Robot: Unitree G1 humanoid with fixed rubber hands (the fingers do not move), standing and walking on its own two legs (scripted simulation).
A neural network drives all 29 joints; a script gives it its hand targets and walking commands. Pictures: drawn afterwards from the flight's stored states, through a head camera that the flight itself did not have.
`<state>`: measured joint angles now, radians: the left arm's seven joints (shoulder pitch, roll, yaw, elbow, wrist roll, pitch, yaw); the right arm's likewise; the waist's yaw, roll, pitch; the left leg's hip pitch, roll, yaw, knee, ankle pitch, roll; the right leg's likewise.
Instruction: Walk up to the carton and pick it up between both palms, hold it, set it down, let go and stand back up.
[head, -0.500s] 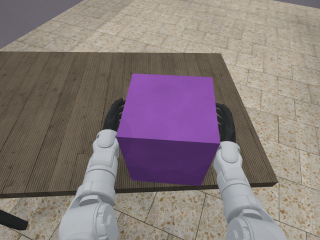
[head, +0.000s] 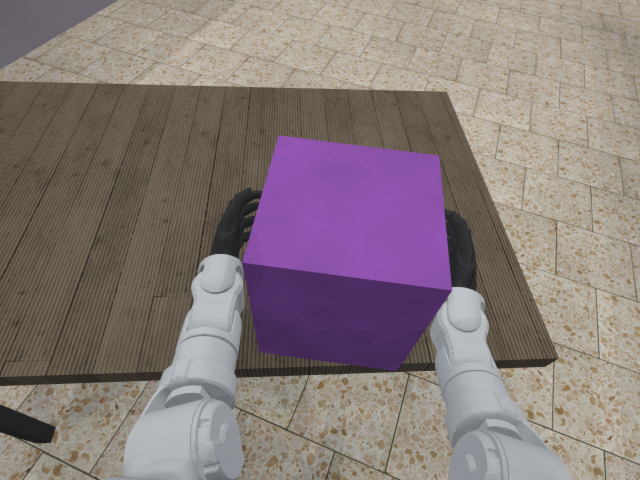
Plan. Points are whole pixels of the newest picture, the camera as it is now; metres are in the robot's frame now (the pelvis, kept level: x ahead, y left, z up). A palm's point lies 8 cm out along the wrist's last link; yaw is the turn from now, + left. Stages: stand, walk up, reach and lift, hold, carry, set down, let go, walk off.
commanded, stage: set down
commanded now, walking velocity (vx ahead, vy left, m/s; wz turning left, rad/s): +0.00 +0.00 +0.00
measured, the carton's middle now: (342, 261) +0.39 +0.00 +0.01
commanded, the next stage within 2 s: none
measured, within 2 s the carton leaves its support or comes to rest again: neither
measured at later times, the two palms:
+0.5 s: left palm (229, 249) +0.38 +0.15 +0.04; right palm (457, 275) +0.36 -0.15 +0.04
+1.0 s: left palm (200, 265) +0.37 +0.20 +0.01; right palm (445, 283) +0.37 -0.15 +0.00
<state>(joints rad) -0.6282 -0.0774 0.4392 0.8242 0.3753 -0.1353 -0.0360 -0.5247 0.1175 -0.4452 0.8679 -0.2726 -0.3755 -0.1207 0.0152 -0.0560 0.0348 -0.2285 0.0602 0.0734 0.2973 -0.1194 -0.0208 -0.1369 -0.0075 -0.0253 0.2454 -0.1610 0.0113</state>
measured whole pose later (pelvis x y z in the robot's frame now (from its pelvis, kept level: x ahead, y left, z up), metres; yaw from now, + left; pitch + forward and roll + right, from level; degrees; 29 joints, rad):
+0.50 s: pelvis +0.00 +0.00 +0.00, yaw +0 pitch +3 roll +0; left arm -0.64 -0.08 0.48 0.84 0.40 -0.20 -0.05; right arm -0.54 0.13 -0.48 0.89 -0.31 -0.42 -0.12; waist 0.02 -0.08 0.05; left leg -0.23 0.06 0.08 0.29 -0.11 -0.02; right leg -0.15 -0.01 -0.03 0.26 -0.17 0.01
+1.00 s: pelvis +0.00 +0.01 -0.02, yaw -1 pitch +17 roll -3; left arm -0.56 0.11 0.13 0.99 -0.02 -0.32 0.08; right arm -0.60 -0.10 0.00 1.10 0.18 -0.38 -0.15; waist 0.01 0.04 -0.19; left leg -0.63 0.09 0.05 0.55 -0.21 0.00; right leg -0.51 0.01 -0.04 0.43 -0.21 0.03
